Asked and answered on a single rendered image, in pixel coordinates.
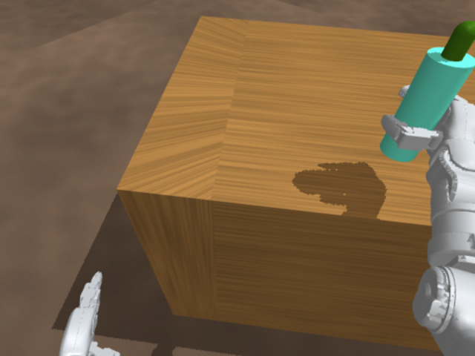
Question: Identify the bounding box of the left robot hand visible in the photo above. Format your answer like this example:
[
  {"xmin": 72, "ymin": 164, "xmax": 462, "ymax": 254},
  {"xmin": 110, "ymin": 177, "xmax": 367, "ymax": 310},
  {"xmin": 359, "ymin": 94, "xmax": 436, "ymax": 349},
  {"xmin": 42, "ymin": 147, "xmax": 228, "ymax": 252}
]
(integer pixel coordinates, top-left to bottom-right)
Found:
[{"xmin": 59, "ymin": 271, "xmax": 120, "ymax": 356}]

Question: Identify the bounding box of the bottle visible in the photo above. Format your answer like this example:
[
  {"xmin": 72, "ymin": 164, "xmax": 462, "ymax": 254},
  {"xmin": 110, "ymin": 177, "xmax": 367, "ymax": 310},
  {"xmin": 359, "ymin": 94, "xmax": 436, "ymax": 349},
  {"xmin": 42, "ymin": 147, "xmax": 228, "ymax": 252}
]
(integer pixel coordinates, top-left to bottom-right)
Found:
[{"xmin": 380, "ymin": 21, "xmax": 475, "ymax": 162}]

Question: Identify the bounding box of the right robot hand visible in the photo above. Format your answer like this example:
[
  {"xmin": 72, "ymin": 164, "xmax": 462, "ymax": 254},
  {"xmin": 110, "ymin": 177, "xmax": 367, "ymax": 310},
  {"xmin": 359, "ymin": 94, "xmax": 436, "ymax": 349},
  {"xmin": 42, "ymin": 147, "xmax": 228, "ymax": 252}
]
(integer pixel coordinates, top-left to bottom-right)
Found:
[{"xmin": 381, "ymin": 85, "xmax": 475, "ymax": 156}]

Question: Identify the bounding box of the right robot arm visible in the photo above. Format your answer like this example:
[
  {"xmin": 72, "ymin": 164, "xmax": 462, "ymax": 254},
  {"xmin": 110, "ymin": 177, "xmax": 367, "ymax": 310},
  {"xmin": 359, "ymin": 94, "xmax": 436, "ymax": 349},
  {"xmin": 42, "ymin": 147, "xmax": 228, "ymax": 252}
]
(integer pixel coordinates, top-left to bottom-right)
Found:
[{"xmin": 413, "ymin": 139, "xmax": 475, "ymax": 356}]

